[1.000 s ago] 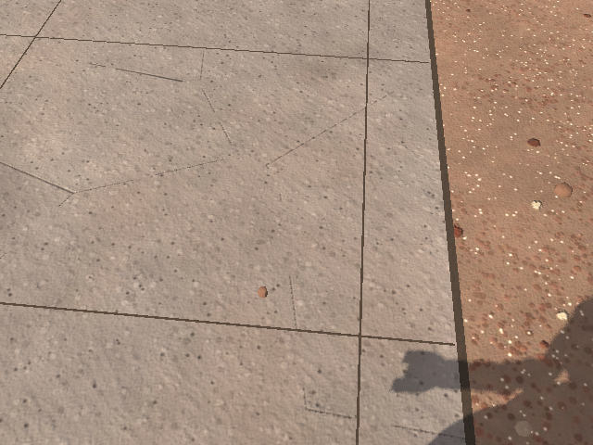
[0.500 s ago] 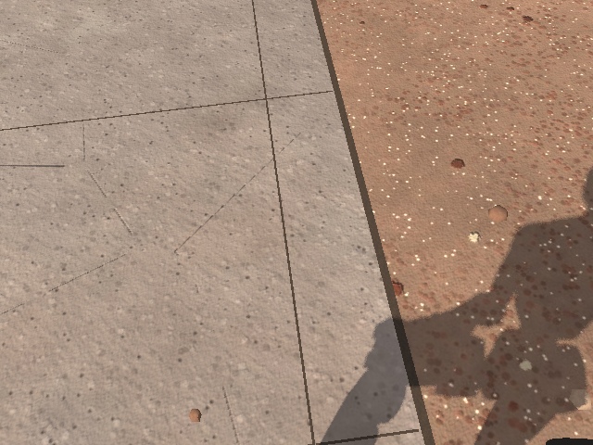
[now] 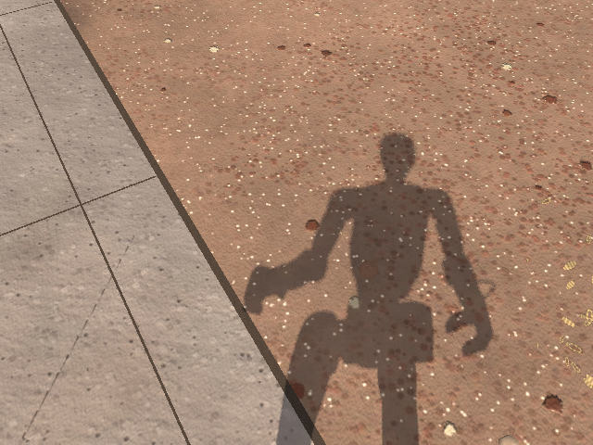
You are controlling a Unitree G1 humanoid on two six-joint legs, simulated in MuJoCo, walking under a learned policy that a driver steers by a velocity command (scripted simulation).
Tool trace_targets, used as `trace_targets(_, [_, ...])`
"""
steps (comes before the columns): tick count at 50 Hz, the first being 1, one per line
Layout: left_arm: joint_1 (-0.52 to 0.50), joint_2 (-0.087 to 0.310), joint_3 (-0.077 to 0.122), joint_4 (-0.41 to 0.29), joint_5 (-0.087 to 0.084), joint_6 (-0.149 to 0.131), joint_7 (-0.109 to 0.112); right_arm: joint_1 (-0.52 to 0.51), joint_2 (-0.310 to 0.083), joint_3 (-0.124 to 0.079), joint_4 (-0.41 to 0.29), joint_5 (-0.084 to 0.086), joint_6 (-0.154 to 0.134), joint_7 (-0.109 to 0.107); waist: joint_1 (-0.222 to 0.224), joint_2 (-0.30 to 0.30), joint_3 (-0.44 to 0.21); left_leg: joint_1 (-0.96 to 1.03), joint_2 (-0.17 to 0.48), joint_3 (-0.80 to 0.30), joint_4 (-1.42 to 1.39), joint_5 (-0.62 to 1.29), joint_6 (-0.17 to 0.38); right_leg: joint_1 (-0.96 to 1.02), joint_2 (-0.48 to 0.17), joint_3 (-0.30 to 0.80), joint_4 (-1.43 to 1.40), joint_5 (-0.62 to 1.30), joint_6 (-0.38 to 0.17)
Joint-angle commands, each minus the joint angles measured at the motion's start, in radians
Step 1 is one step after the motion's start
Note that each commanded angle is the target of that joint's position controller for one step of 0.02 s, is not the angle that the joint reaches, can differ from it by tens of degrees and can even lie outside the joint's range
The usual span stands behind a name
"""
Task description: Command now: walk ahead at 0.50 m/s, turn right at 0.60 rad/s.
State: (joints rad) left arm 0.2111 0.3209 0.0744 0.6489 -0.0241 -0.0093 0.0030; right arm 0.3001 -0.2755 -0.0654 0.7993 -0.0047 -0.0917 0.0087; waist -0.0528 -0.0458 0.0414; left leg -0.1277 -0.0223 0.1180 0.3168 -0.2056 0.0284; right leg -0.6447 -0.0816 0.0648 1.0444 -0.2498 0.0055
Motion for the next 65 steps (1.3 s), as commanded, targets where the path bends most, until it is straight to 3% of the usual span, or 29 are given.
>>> trace_targets(1, [-0.032, 0.022, -0.001, -0.075, 0.001, -0.016, -0.015, -0.069, -0.159, -0.037, -0.061, 0.003, -0.014, -0.005, 0.017, 0.117, -0.011, 0.060, 0.277, -0.136, -0.170, 0.254, 0.156, -0.064, -0.038, 0.015, -0.129, 0.148, 0.002])
trace_targets(8, [-0.205, 0.022, -0.004, -0.135, -0.002, -0.023, -0.057, -0.003, -0.218, -0.052, -0.015, 0.030, 0.020, -0.012, -0.021, 0.112, 0.039, 0.174, 0.300, 0.019, -0.122, 0.404, 0.102, 0.019, 0.011, -0.092, -0.401, 0.192, -0.054])
trace_targets(10, [-0.156, 0.061, 0.016, -0.135, 0.006, -0.017, -0.059, -0.007, -0.250, -0.062, -0.016, 0.040, 0.033, -0.018, 0.029, 0.142, -0.012, 0.215, 0.302, 0.058, 0.015, 0.734, 0.082, 0.131, 0.074, -0.146, -0.418, 0.087, -0.096])
trace_targets(12, [0.118, 0.147, 0.070, -0.063, 0.003, -0.008, -0.046, -0.021, -0.240, -0.055, -0.025, 0.043, 0.046, -0.027, 0.183, 0.115, -0.157, 0.091, 0.254, 0.109, 0.384, 0.830, 0.035, 0.520, 0.153, -0.164, -0.498, 0.125, -0.165])
trace_targets(13, [0.251, 0.232, 0.096, -0.031, -0.006, 0.004, -0.024, 0.015, -0.160, -0.025, -0.046, 0.000, 0.041, -0.027, 0.206, -0.057, -0.244, -0.191, 0.197, 0.106, 0.713, 0.302, -0.010, 0.825, -0.015, 0.105, -0.504, 0.139, -0.231])
trace_targets(14, [0.194, 0.313, 0.095, -0.063, -0.008, -0.013, -0.027, 0.073, -0.063, 0.012, -0.111, -0.016, 0.011, -0.014, 0.089, -0.237, -0.370, -0.565, -0.007, -0.058, 1.006, -0.416, -0.053, 1.051, -0.231, 0.704, -0.657, -0.137, -0.425])
trace_targets(15, [0.210, 0.212, 0.069, -0.073, -0.004, -0.031, -0.035, -0.061, -0.170, -0.009, -0.120, 0.026, -0.020, -0.002, 0.177, -0.090, -0.369, -0.673, 0.030, -0.210, 1.069, -0.365, -0.037, 1.037, -0.238, 0.731, -0.754, -0.202, -0.394])
trace_targets(16, [0.173, 0.173, 0.054, -0.060, 0.003, -0.046, -0.036, -0.122, -0.188, -0.013, -0.146, 0.050, -0.037, 0.003, 0.164, -0.067, -0.225, -0.722, 0.069, -0.197, 1.022, -0.260, -0.017, 0.922, -0.210, 0.590, -0.765, -0.117, -0.353])
trace_targets(17, [0.114, 0.148, 0.045, -0.063, 0.002, -0.052, -0.035, -0.120, -0.174, -0.009, -0.132, 0.033, -0.045, -0.003, 0.117, 0.016, -0.157, -0.662, 0.111, -0.200, 0.938, -0.179, -0.015, 0.779, -0.164, 0.478, -0.761, 0.000, -0.320])
trace_targets(19, [0.021, 0.106, 0.029, -0.085, 0.020, -0.053, -0.027, -0.095, -0.178, -0.018, -0.118, 0.001, -0.034, -0.006, 0.047, 0.002, -0.103, -0.533, 0.149, -0.207, 0.827, -0.098, -0.034, 0.586, -0.101, 0.352, -0.792, 0.182, -0.296])
trace_targets(22, [0.021, 0.114, 0.030, -0.068, 0.016, -0.060, -0.011, -0.098, -0.143, -0.012, -0.118, -0.012, -0.006, -0.005, 0.029, 0.004, -0.078, -0.487, 0.135, -0.178, 0.719, -0.040, -0.081, 0.465, -0.070, 0.272, -0.822, 0.324, -0.309])
trace_targets(27, [0.083, 0.119, 0.027, -0.016, 0.012, -0.054, 0.012, -0.260, -0.079, 0.016, -0.149, -0.006, -0.005, 0.008, 0.095, -0.026, -0.036, -0.419, 0.083, -0.149, 0.346, 0.290, -0.107, 0.401, 0.003, 0.148, -0.822, 0.244, -0.238])
trace_targets(32, [0.177, 0.128, 0.023, 0.056, 0.011, -0.058, 0.006, -0.361, -0.104, 0.015, -0.180, 0.016, -0.017, 0.033, 0.150, -0.032, 0.014, -0.471, 0.081, -0.151, 0.227, 0.315, -0.039, 0.563, -0.096, 0.183, -0.789, 0.223, -0.225])
trace_targets(35, [0.182, 0.141, 0.028, 0.084, 0.015, -0.046, 0.009, -0.337, -0.119, 0.010, -0.189, 0.019, -0.018, 0.045, 0.129, -0.042, 0.019, -0.495, 0.067, -0.135, 0.206, 0.163, 0.022, 0.693, -0.145, 0.172, -0.729, 0.401, -0.196])
trace_targets(37, [0.142, 0.148, 0.027, 0.082, 0.019, -0.037, 0.013, -0.182, -0.155, -0.013, -0.151, 0.015, -0.017, 0.042, 0.040, -0.038, -0.084, -0.273, -0.003, -0.075, 0.179, 0.135, 0.071, 0.702, -0.097, 0.096, -0.548, 0.766, -0.159])
trace_targets(38, [0.132, 0.133, 0.018, 0.069, 0.029, -0.034, 0.019, -0.038, -0.194, -0.030, -0.119, 0.011, -0.015, 0.038, -0.027, -0.006, -0.196, -0.042, 0.029, -0.127, 0.202, 0.200, 0.111, 0.615, -0.052, 0.044, -0.349, 0.784, -0.127])
trace_targets(39, [0.229, 0.074, -0.002, 0.041, 0.040, -0.046, 0.018, 0.071, -0.286, -0.051, -0.117, 0.000, -0.013, 0.037, -0.008, 0.176, -0.349, 0.333, 0.240, -0.514, 0.203, 0.168, 0.255, 0.284, 0.067, -0.009, 0.009, 0.434, -0.052])
trace_targets(40, [0.251, 0.048, -0.016, 0.049, 0.040, -0.065, 0.011, 0.119, -0.248, -0.048, -0.091, 0.028, -0.005, 0.043, -0.015, 0.344, -0.398, 0.496, 0.357, -0.896, 0.024, -0.029, 0.351, 0.024, 0.188, 0.015, 0.242, -0.260, 0.000])
trace_targets(41, [0.165, 0.121, -0.004, 0.028, 0.015, -0.085, -0.002, 0.085, -0.189, -0.029, -0.102, 0.038, 0.000, 0.038, -0.036, 0.229, -0.294, 0.447, 0.350, -0.883, -0.022, -0.203, 0.305, -0.095, 0.121, 0.093, 0.307, -0.248, -0.014])
trace_targets(42, [0.060, 0.125, -0.005, 0.000, -0.002, -0.100, -0.009, 0.032, -0.169, -0.024, -0.120, 0.024, 0.007, 0.031, -0.038, 0.136, -0.177, 0.315, 0.313, -0.759, -0.038, -0.185, 0.270, -0.115, 0.081, 0.074, 0.277, -0.174, -0.024])
trace_targets(43, [-0.002, 0.112, -0.007, -0.016, 0.011, -0.111, -0.010, -0.006, -0.163, -0.021, -0.127, 0.011, 0.011, 0.029, -0.017, 0.060, -0.079, 0.175, 0.272, -0.663, -0.059, -0.078, 0.256, -0.112, 0.052, 0.053, 0.197, -0.127, -0.027])
trace_targets(46, [0.026, 0.088, -0.003, -0.017, 0.046, -0.106, -0.004, -0.039, -0.141, -0.012, -0.146, 0.007, 0.012, 0.017, 0.049, 0.102, -0.066, 0.037, 0.194, -0.538, -0.093, 0.170, 0.248, 0.005, 0.012, 0.041, 0.020, -0.053, 0.001])
trace_targets(53, [-0.169, 0.020, -0.029, -0.053, 0.039, -0.099, -0.004, 0.043, -0.187, -0.032, -0.111, 0.029, 0.033, -0.022, -0.003, 0.124, -0.039, -0.114, 0.105, -0.394, -0.088, 0.259, 0.188, 0.116, 0.075, -0.002, -0.409, 0.277, 0.070])
trace_targets(58, [-0.265, 0.052, -0.016, -0.073, 0.019, -0.117, -0.021, 0.110, -0.178, -0.034, -0.088, 0.037, 0.056, -0.032, -0.023, 0.141, -0.039, -0.023, 0.139, -0.506, -0.006, 0.165, 0.158, 0.186, 0.110, 0.032, -0.565, 0.289, 0.048])
trace_targets(61, [-0.159, 0.097, 0.010, -0.045, 0.016, -0.129, -0.017, 0.074, -0.169, -0.036, -0.099, 0.033, 0.064, -0.033, 0.051, 0.175, -0.070, 0.002, 0.137, -0.547, 0.106, 0.240, 0.124, 0.346, 0.102, 0.022, -0.638, 0.216, -0.009])
trace_targets(62, [-0.051, 0.130, 0.025, -0.026, 0.027, -0.133, -0.009, 0.061, -0.135, -0.023, -0.112, 0.027, 0.062, -0.029, 0.106, 0.155, -0.160, -0.048, 0.090, -0.505, 0.255, 0.259, 0.095, 0.540, 0.038, 0.057, -0.633, 0.209, -0.054])
trace_targets(63, [0.111, 0.188, 0.041, -0.011, 0.037, -0.129, 0.000, 0.074, -0.076, -0.002, -0.135, 0.005, 0.058, -0.027, 0.160, 0.031, -0.311, -0.185, 0.015, -0.408, 0.532, 0.046, 0.058, 0.805, -0.142, 0.241, -0.608, 0.141, -0.119])
trace_targets(64, [0.156, 0.233, 0.053, 0.027, 0.036, -0.112, -0.008, 0.215, -0.036, 0.014, -0.164, 0.037, 0.051, -0.025, 0.086, -0.303, -0.389, -0.523, -0.083, -0.302, 0.802, -0.403, 0.010, 1.037, -0.332, 0.677, -0.689, -0.081, -0.268])
trace_targets(65, [0.120, 0.131, 0.033, 0.009, 0.017, -0.107, -0.012, 0.193, -0.142, -0.006, -0.131, 0.046, 0.052, -0.028, 0.109, -0.168, -0.284, -0.626, 0.007, -0.315, 0.915, -0.361, -0.003, 0.961, -0.321, 0.685, -0.728, -0.253, -0.241])
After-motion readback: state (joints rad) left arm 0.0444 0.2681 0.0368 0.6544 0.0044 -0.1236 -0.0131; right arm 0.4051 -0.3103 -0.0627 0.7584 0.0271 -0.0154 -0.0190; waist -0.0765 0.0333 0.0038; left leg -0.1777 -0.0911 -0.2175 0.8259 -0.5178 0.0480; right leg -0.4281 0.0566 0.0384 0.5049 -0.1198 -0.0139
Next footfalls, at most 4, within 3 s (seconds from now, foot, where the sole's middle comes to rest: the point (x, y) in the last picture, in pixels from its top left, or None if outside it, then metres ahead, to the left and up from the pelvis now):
0.24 right None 0.30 -0.16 -0.78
0.76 left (314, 369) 0.64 -0.05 -0.78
1.24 right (400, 281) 0.88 -0.30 -0.78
1.76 left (283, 212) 1.13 0.00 -0.78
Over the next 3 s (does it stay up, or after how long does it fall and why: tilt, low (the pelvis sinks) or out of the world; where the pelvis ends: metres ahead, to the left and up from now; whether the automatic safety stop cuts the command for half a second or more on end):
stays up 1.18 -0.04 -0.01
